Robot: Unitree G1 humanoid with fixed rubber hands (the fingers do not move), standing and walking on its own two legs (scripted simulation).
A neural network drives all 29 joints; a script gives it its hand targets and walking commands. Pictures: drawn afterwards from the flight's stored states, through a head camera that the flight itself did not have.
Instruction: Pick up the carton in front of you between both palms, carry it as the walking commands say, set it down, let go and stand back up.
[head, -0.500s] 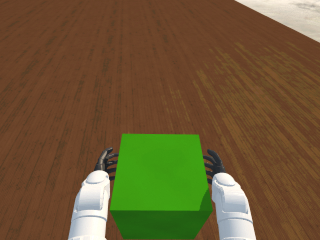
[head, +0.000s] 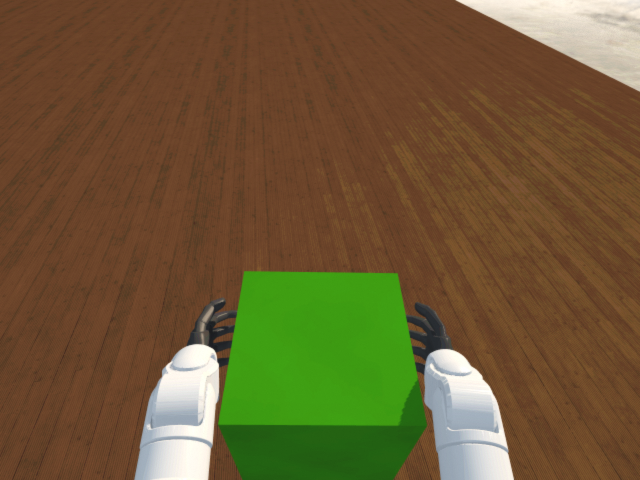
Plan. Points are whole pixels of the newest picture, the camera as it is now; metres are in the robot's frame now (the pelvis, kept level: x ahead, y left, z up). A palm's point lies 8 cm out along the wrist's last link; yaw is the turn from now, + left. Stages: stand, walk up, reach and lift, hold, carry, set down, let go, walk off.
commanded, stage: carry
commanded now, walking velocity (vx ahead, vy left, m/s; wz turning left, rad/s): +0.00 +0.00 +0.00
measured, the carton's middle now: (319, 383) +0.30 +0.00 -0.03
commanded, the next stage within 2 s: hold in 0.06 s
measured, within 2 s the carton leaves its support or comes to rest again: neither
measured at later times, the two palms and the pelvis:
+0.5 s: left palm (175, 392) +0.24 +0.17 +0.05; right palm (425, 362) +0.28 -0.13 +0.05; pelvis -0.03 -0.02 +0.01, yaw +9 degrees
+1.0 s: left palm (194, 378) +0.26 +0.15 +0.05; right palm (434, 350) +0.30 -0.15 +0.05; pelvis -0.02 -0.04 +0.00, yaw +9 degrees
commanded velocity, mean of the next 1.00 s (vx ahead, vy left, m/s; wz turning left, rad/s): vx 0.00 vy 0.00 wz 0.00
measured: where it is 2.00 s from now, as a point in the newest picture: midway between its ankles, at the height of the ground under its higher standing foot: outside the picture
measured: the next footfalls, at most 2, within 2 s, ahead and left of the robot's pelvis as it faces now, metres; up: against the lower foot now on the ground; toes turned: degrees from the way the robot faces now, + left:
none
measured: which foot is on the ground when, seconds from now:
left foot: down 0.00-1.00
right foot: down 0.00-1.00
